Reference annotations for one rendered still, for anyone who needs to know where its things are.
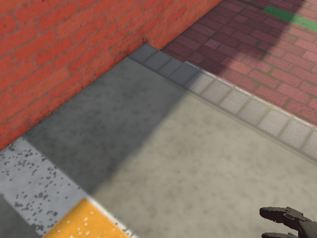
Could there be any robot right hand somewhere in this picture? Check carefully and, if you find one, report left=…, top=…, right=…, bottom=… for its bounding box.
left=260, top=206, right=317, bottom=238

